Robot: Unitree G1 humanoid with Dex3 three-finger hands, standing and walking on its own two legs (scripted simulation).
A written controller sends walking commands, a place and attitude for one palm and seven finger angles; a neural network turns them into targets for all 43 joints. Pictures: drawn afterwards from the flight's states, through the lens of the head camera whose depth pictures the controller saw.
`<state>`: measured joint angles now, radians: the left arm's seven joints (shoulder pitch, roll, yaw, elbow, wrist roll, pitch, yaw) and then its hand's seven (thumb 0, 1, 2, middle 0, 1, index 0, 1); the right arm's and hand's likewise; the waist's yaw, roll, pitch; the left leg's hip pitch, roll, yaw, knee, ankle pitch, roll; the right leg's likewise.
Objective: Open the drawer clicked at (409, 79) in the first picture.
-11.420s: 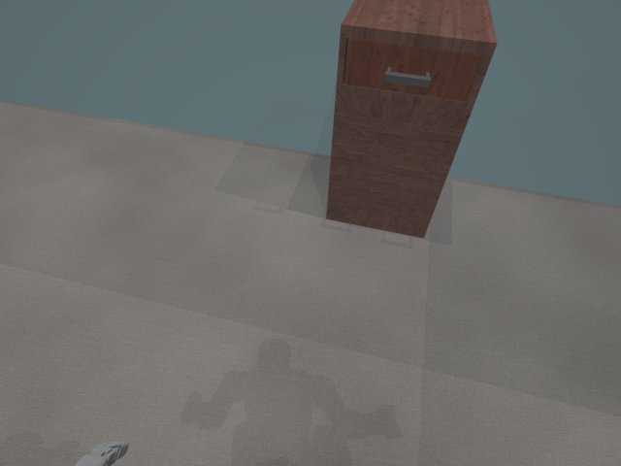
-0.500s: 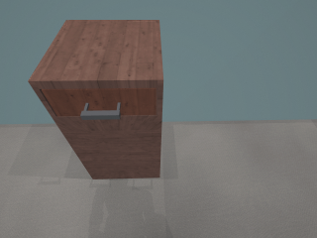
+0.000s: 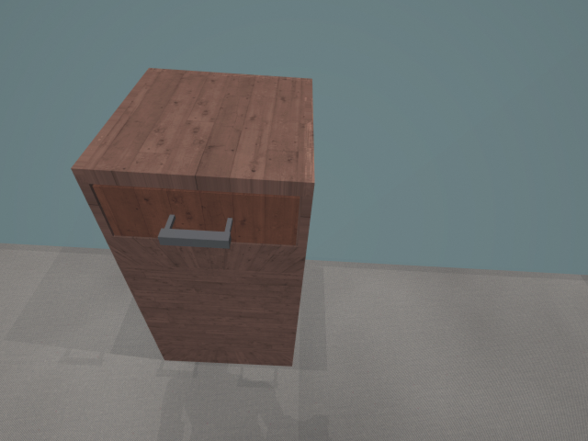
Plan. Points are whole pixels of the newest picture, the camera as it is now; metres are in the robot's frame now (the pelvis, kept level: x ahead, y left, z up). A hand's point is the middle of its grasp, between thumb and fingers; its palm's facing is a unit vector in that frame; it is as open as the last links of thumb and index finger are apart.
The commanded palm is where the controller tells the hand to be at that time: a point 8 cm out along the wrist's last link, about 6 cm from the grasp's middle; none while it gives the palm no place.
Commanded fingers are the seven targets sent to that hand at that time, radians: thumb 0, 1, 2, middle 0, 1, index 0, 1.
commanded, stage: look again from close up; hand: left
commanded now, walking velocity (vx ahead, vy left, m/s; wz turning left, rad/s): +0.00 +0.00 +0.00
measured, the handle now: (197, 229) +0.50 +0.23 -0.05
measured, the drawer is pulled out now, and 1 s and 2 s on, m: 0.00 0.00 0.00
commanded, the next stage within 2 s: raise the hand with hooked fingers in 0.02 s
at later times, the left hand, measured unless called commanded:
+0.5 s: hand (178, 407) +0.18 +0.17 -0.06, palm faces -0.08 -0.32 -0.94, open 8.3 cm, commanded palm +0.13 +0.23 -0.02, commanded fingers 0.00 0.43 0.70 -0.23 -0.60 -0.23 -0.60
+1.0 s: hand (155, 361) +0.23 +0.21 -0.02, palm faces -0.03 -0.14 -0.99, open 11.3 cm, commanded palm +0.20 +0.23 +0.05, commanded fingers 0.00 -0.15 0.45 -0.28 -0.98 -0.28 -0.98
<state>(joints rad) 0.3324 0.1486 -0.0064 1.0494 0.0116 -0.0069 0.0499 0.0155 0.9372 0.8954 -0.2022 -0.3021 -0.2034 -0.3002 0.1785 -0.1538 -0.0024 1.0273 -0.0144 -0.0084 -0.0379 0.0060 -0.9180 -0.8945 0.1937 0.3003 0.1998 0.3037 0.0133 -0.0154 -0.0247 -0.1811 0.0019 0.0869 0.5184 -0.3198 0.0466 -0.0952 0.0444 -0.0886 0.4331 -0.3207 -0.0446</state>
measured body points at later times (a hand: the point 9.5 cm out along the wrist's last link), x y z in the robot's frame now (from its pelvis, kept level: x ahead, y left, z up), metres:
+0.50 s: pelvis -0.05 +0.02 -0.03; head -0.04 -0.01 +0.42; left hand +0.18 +0.19 +0.00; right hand +0.13 -0.23 -0.12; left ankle -0.02 +0.08 -0.74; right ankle -0.02 -0.07 -0.74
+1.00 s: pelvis -0.01 -0.01 -0.02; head +0.02 -0.03 +0.43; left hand +0.22 +0.22 +0.04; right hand +0.20 -0.20 -0.12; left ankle -0.02 +0.08 -0.74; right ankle -0.02 -0.07 -0.74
